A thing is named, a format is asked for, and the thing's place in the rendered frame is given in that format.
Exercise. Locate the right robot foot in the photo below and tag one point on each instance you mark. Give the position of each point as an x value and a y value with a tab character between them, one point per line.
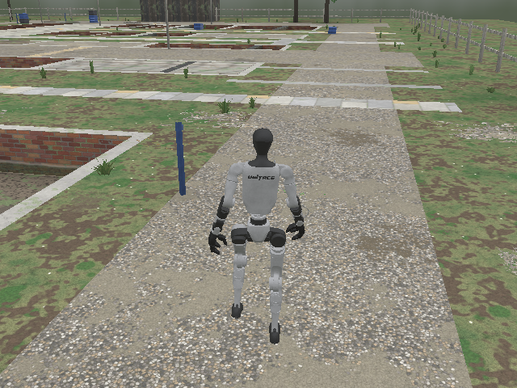
274	336

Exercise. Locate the robot left forearm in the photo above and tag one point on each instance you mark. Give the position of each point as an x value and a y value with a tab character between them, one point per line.
221	216

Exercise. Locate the robot right upper arm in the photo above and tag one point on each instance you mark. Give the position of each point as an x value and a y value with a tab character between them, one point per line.
289	184

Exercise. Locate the humanoid robot head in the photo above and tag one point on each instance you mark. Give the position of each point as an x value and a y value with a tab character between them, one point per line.
262	139

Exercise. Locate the robot left upper arm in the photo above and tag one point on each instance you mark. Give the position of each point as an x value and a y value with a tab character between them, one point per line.
231	183

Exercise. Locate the right robot hand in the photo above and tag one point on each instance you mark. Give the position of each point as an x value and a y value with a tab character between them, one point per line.
293	228

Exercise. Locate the robot right forearm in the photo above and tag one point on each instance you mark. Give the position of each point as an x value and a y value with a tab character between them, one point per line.
297	214

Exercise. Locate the left robot hand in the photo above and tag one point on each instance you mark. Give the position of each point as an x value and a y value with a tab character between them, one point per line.
213	243

